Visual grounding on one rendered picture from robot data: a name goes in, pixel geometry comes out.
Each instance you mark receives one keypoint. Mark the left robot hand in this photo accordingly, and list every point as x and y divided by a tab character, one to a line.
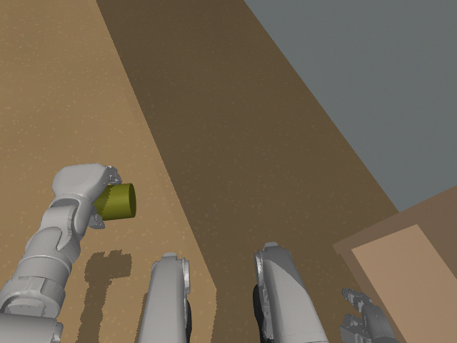
88	181

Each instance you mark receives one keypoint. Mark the right robot foot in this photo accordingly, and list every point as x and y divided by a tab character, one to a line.
259	316

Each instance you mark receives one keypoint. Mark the can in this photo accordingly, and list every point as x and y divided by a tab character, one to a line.
117	202

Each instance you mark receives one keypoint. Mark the right robot hand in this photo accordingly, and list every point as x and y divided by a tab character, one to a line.
373	324

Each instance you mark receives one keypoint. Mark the left robot arm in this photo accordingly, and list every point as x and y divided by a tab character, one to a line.
32	299

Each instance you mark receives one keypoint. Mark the bookshelf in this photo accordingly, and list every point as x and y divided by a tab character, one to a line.
407	265

